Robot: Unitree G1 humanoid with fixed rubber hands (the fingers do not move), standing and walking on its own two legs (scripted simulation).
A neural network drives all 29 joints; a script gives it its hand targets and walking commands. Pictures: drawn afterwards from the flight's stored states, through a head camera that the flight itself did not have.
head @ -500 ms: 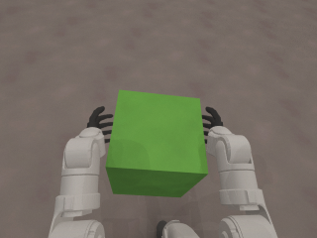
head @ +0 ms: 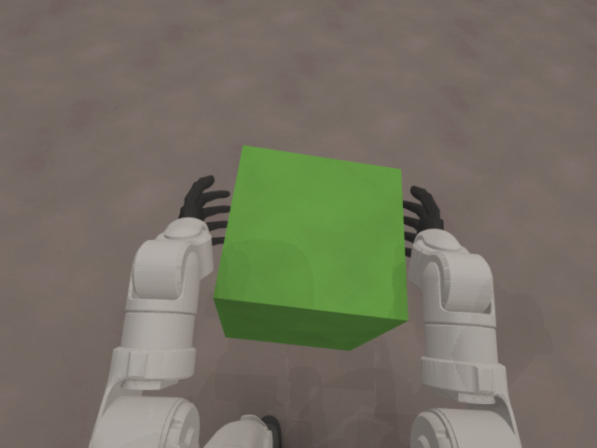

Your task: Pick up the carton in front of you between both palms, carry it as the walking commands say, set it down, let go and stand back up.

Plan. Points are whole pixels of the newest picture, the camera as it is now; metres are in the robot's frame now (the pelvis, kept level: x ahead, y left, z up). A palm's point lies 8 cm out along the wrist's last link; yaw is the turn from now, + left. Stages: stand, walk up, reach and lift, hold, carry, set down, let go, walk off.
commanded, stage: carry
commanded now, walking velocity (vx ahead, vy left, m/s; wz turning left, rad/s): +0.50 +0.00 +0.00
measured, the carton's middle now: (303, 262) +0.37 +0.02 +0.00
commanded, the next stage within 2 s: none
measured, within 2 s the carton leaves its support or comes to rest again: neither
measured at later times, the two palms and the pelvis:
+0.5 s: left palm (255, 102) +0.58 +0.11 +0.11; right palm (440, 115) +0.59 -0.18 +0.11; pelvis +0.31 -0.04 +0.01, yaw +1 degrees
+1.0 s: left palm (258, 17) +0.88 +0.15 +0.11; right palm (401, 24) +0.88 -0.14 +0.11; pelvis +0.60 +0.00 +0.01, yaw +0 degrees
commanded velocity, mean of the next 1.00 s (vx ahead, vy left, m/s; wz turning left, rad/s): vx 0.50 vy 0.00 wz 0.00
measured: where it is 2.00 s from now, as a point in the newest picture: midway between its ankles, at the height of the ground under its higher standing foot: (311, 188)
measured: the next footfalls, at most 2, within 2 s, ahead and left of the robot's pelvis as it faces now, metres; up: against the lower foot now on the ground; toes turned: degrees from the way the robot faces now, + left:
right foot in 0.46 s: +0.44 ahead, -0.13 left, +0.00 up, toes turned -10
left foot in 0.96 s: +0.75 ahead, +0.10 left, +0.00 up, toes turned +12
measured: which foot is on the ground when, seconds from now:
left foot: down 0.00-0.46, up 0.48-0.94, down 0.96-1.00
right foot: up 0.00-0.44, down 0.46-1.00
